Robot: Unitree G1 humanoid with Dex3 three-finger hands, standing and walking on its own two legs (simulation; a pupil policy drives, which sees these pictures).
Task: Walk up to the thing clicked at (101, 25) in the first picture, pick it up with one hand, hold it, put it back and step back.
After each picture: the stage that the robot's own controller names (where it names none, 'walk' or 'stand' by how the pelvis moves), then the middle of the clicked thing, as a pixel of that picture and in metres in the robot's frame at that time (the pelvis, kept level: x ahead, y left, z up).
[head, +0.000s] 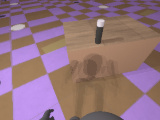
stand; (99, 32) +0.87 -0.03 +0.06
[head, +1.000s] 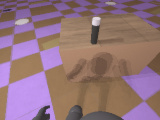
rise first; (95, 32) +0.78 +0.04 +0.09
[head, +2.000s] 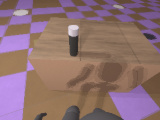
rise first; (73, 42) +0.55 +0.20 +0.10
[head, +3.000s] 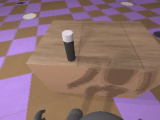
stand; (69, 47) +0.51 +0.21 +0.09
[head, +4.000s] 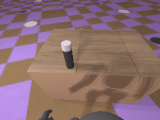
stand; (68, 56) +0.48 +0.22 +0.06
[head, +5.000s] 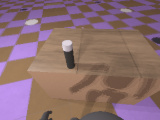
stand; (69, 56) +0.48 +0.21 +0.06
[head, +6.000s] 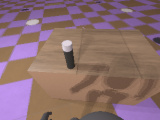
stand; (69, 56) +0.48 +0.21 +0.06
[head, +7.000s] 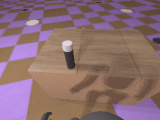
stand; (69, 56) +0.48 +0.21 +0.06
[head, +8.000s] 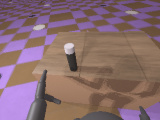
rise first; (71, 58) +0.46 +0.21 +0.06
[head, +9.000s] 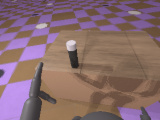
go down; (73, 55) +0.49 +0.21 +0.06
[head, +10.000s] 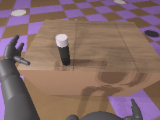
go down; (64, 52) +0.48 +0.20 +0.07
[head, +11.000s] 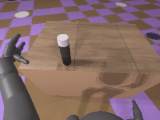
go down; (65, 51) +0.48 +0.20 +0.08
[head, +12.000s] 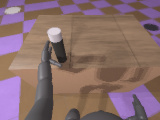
close in; (59, 48) +0.47 +0.22 +0.11
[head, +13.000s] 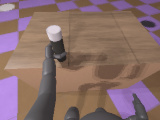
lift; (58, 46) +0.47 +0.21 +0.12
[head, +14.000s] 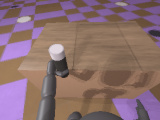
lift; (61, 63) +0.35 +0.20 +0.13
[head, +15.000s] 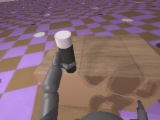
lift; (67, 55) +0.32 +0.16 +0.25
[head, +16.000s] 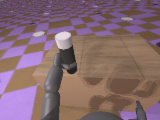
hold; (68, 56) +0.33 +0.16 +0.24
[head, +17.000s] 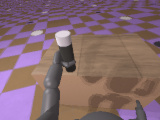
crouch; (67, 54) +0.35 +0.16 +0.23
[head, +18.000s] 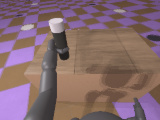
crouch; (61, 42) +0.44 +0.20 +0.24
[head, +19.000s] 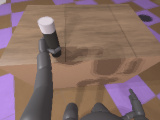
lower; (52, 40) +0.50 +0.22 +0.13
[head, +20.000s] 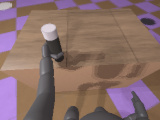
lower; (55, 46) +0.47 +0.22 +0.12
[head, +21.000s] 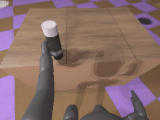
lower; (54, 43) +0.49 +0.21 +0.13
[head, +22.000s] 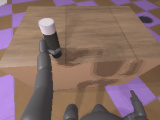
lower; (52, 41) +0.49 +0.22 +0.13
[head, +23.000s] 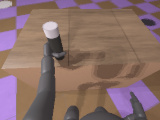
open; (56, 44) +0.48 +0.22 +0.13
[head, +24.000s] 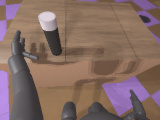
rise; (53, 38) +0.49 +0.22 +0.13
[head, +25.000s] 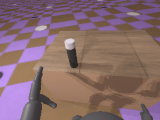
sink last; (72, 54) +0.49 +0.22 +0.09
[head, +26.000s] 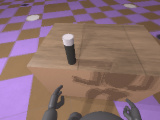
stand; (70, 51) +0.49 +0.21 +0.09
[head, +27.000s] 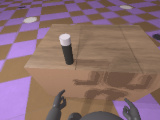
stand; (67, 51) +0.49 +0.22 +0.09
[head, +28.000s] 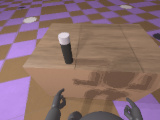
stand; (66, 50) +0.49 +0.22 +0.11
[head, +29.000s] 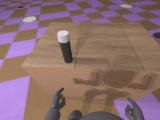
stand; (66, 48) +0.49 +0.22 +0.12
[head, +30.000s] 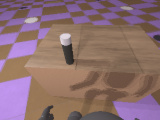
stand; (68, 50) +0.49 +0.22 +0.10
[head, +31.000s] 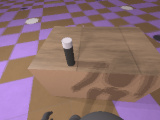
walk; (69, 53) +0.50 +0.21 +0.06
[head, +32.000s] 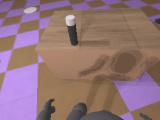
walk; (72, 32) +0.67 +0.22 +0.08
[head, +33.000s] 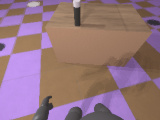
walk; (77, 14) +1.00 +0.22 +0.08
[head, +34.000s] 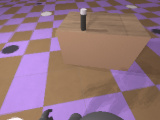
stand; (83, 20) +1.10 +0.19 +0.07
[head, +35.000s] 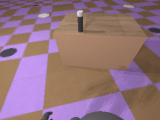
stand; (80, 22) +1.09 +0.20 +0.06
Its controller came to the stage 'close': yes
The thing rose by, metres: 0.20
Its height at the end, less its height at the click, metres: +0.00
